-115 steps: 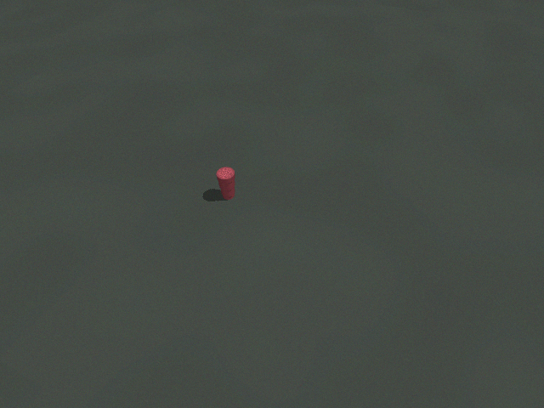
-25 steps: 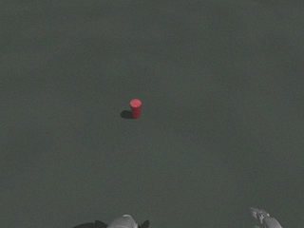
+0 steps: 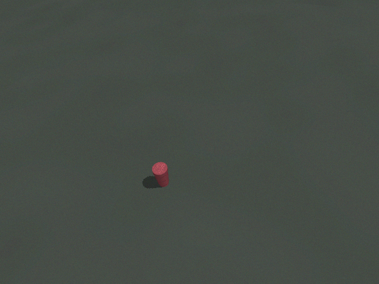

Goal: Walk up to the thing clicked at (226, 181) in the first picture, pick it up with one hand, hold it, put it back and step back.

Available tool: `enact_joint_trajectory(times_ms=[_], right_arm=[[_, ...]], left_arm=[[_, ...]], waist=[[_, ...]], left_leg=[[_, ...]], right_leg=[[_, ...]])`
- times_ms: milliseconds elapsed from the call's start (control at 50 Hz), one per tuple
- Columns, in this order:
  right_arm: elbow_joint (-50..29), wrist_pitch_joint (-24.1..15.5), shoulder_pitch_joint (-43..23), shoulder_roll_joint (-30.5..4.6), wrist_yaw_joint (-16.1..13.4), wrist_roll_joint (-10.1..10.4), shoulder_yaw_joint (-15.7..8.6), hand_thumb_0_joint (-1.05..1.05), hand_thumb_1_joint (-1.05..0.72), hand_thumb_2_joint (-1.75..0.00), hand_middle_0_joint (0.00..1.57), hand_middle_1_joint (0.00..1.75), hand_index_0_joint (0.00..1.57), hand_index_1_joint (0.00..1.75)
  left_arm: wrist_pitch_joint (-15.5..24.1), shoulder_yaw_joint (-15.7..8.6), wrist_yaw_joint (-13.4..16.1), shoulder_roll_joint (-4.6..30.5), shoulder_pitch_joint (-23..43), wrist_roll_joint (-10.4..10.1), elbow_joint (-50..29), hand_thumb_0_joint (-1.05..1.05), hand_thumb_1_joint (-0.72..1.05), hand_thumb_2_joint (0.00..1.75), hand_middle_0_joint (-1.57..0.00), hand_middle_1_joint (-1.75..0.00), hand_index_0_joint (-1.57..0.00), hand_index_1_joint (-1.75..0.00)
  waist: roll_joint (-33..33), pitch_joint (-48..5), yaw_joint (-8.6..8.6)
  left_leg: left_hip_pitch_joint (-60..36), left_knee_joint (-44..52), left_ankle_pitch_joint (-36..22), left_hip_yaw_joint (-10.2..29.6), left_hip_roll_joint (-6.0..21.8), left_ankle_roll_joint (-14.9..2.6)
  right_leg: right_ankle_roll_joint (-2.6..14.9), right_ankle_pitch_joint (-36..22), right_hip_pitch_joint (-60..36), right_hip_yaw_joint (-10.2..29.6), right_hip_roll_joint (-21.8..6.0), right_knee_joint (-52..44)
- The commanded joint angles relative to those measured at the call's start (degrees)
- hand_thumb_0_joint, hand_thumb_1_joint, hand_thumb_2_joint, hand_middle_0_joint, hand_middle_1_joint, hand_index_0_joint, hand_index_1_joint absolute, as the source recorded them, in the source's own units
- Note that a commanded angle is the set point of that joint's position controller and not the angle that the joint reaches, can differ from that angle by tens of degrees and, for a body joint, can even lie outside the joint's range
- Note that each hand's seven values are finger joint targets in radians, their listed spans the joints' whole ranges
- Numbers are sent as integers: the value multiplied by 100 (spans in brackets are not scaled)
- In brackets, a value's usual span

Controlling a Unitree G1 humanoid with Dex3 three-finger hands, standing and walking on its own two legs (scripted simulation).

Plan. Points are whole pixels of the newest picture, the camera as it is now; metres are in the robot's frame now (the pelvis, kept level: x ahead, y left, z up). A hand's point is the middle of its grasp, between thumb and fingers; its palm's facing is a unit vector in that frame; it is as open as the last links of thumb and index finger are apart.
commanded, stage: walk up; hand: left
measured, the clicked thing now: (161, 175) +0.80 +0.23 -0.68
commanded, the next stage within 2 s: none
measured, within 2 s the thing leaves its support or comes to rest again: neither
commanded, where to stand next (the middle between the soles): +0.46 +0.04 m, yaw -1 degrees
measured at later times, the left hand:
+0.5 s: hand (75, 252) +0.23 +0.32 -0.14, palm faces -0.05 -0.94 -0.35, open 7.4 cm
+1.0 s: hand (91, 194) +0.38 +0.31 -0.11, palm faces -0.04 -0.90 -0.43, open 7.4 cm
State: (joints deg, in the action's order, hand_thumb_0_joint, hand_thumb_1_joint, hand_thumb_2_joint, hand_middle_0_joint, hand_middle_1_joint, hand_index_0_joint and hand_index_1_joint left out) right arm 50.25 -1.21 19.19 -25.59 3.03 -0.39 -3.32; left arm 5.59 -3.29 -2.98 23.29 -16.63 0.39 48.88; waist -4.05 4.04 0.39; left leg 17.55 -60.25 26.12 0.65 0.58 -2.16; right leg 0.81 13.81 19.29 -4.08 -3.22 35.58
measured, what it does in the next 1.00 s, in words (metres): walks ahead: left foot, then right foot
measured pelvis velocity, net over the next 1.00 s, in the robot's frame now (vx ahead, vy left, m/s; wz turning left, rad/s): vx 0.33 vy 0.03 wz -0.01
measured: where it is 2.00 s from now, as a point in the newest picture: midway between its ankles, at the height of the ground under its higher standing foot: (191, 243)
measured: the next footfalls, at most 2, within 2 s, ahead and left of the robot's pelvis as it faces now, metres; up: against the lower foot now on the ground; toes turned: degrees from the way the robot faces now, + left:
left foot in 0.30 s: +0.27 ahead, +0.15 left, +0.00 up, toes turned +5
right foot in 0.74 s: +0.40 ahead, -0.10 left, +0.00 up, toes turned -5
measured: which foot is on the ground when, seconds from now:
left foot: up 0.00-0.28, down 0.30-0.74, up 0.76-1.00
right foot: down 0.00-0.32, up 0.34-0.72, down 0.74-1.00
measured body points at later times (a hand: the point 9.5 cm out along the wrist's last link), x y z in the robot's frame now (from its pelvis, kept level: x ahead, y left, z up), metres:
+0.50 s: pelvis +0.19 +0.05 +0.01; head +0.20 +0.07 +0.46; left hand +0.23 +0.37 -0.12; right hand +0.27 -0.27 -0.08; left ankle +0.23 +0.15 -0.72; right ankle +0.20 -0.10 -0.66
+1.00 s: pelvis +0.33 +0.03 +0.01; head +0.35 +0.00 +0.46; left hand +0.38 +0.36 -0.08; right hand +0.40 -0.28 -0.12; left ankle +0.41 +0.19 -0.68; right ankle +0.36 -0.09 -0.72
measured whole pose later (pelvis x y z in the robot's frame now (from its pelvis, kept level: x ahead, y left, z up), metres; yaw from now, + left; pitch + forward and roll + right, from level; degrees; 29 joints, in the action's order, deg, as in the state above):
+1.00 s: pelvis +0.33 +0.03 +0.01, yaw -1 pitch -3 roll +0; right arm 49.0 -0.6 16.6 -24.8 3.6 -1.2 -3.1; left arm 4.8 -1.6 -1.7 23.0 -19.5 0.7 48.0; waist -3.9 4.8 1.4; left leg 27.2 -48.7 18.5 0.0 4.3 -0.2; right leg 0.7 14.2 13.6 -3.2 -2.4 30.8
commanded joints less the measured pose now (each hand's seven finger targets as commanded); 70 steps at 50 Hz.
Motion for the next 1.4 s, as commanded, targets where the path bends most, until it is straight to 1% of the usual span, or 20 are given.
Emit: enact_joint_trajectory(times_ms=[0,180,260,280,300,320,420,600,680,700,720,740,760,860,1060,1080,1120,1140,1320,1380], right_arm=[[-459,-233,103,-960,-42,96,-250,0,-90,-90,20,30,20,30],[-696,-263,-738,-702,183,-59,-331,0,-90,-90,20,30,20,30],[-404,-338,138,-937,127,-68,-491,0,-90,-90,20,30,20,30],[-280,-375,769,-1298,63,-141,-612,0,-90,-90,20,30,20,30],[-438,-410,936,-1773,-6,-155,-702,0,-90,-90,20,30,20,30],[-516,-382,706,-1922,-24,76,-737,0,-90,-90,20,30,20,30],[-653,-449,-15,-1145,-108,53,-384,0,-90,-90,20,30,20,30],[-842,-407,10,-1282,-57,-10,-407,0,-90,-90,20,30,20,30],[-975,-291,-298,-1134,-34,9,-329,0,-90,-90,20,30,20,30],[-979,-282,-127,-849,-41,9,-217,0,-90,-90,20,30,20,30],[-1080,-303,53,-476,-36,30,-82,0,-90,-90,20,30,20,30],[-971,-216,112,-786,-74,-10,-157,0,-90,-90,20,30,20,30],[-851,-170,-7,-1164,-121,-37,-272,0,-90,-90,20,30,20,30],[-451,-131,320,-985,-17,-25,-278,0,-90,-90,20,30,20,30],[-77,-183,1,-700,-202,-24,-247,0,-90,-90,20,30,20,30],[-72,-231,311,-969,-224,-67,-340,0,-90,-90,20,30,20,30],[-233,-285,126,-1810,-246,-42,-483,0,-90,-90,20,30,20,30],[-217,-257,-95,-1798,-242,-20,-513,0,-90,-90,20,30,20,30],[-266,-177,-1068,-1090,-311,3,-119,0,-90,-90,20,30,20,30],[-129,-114,-940,-539,-341,126,59,0,-90,-90,20,30,20,30]], left_arm=[[97,-409,181,1602,-408,-70,-329,0,90,90,-20,-30,-20,-30],[121,-409,157,1675,-488,1,-545,0,90,90,-20,-30,-20,-30],[35,-286,170,1515,-297,-11,-621,0,90,90,-20,-30,-20,-30],[17,-174,176,1191,-507,-33,-669,0,90,90,-20,-30,-20,-30],[-6,-91,163,804,-646,-86,-734,0,90,90,-20,-30,-20,-30],[-54,-211,266,1440,-558,-46,-593,0,90,90,-20,-30,-20,-30],[-87,-211,149,1262,-777,-78,-193,0,90,90,-20,-30,-20,-30],[-96,-259,-32,1112,26,25,-332,0,90,90,-20,-30,-20,-30],[18,-333,59,1151,-635,50,-66,0,90,90,-20,-30,-20,-30],[67,-435,128,1390,-1020,68,41,0,90,90,-20,-30,-20,-30],[121,-595,208,1928,-1421,113,30,0,90,90,-20,-30,-20,-30],[125,-575,215,2154,-1191,32,-129,0,90,90,-20,-30,-20,-30],[88,-530,213,2054,-853,-34,-236,0,90,90,-20,-30,-20,-30],[102,-396,237,1640,-474,-33,-356,0,90,90,-20,-30,-20,-30],[-218,-99,314,1285,206,-27,-418,0,90,90,-20,-30,-20,-30],[-251,-21,284,1095,-74,-12,-477,0,90,90,-20,-30,-20,-30],[-367,-16,338,1109,-426,-40,-300,0,90,90,-20,-30,-20,-30],[-389,-97,375,1416,-309,-10,-136,0,90,90,-20,-30,-20,-30],[-347,-156,323,974,-451,37,510,0,90,90,-20,-30,-20,-30],[-267,-212,350,1634,377,82,350,0,90,90,-20,-30,-20,-30]], waist=[[1401,-117,74],[1240,-94,248],[526,-385,-374],[-581,-793,-637],[-1493,-740,-587],[-759,-714,-566],[-462,-99,-57],[-332,151,-218],[141,-229,253],[819,-513,431],[2179,-656,566],[1675,-488,461],[1055,-213,342],[1281,-94,66],[945,-398,-188],[433,-539,-265],[-741,-364,-207],[-517,-91,-200],[-483,-520,211],[1132,-342,-62]], left_leg=[[1498,-128,-526,480,341,54],[614,2315,-1479,-354,322,138],[-1349,2942,-1452,-566,-2,-65],[-2097,3524,-480,469,586,-368],[-2484,4368,401,3216,2032,-854],[-1944,4606,554,3745,2506,-1409],[-695,4308,-2217,995,1489,-947],[-372,4567,-664,552,1332,-1023],[226,3249,-859,178,1116,-730],[668,2232,-893,-82,812,-554],[1632,511,-86,-621,84,-202],[2150,-157,509,-202,-117,-41],[2097,-379,503,225,248,-3],[1463,360,-507,201,477,132],[-979,2879,-1878,-431,16,149],[-1246,3232,-986,-6,300,21],[-796,4603,559,3026,2274,-1048],[-431,4659,1078,3090,2285,-1271],[426,3125,-1740,631,1226,-600],[415,2053,-502,-122,185,118]], right_leg=[[1106,-278,-1122,1688,-1319,-2016],[1068,-973,-846,678,-1188,-1680],[759,-779,140,288,-836,-191],[527,-728,611,-53,-351,1570],[203,1443,1954,120,493,2812],[296,1769,1911,660,224,3353],[160,646,1131,737,-205,2487],[34,-102,629,150,-130,285],[96,-396,-1098,-14,210,-538],[172,15,-1992,337,130,-847],[602,1064,-2501,2480,-1218,-1690],[1245,2008,-2189,4169,-2165,-2307],[1574,2107,-1661,4115,-2256,-2226],[1179,-56,-931,1737,-1249,-1900],[736,-861,601,600,-721,-178],[567,382,808,529,-492,320],[155,2006,1436,431,239,2097],[166,2002,1393,656,63,2459],[122,275,-788,141,203,-281],[848,107,-140,2403,-1299,-1501]])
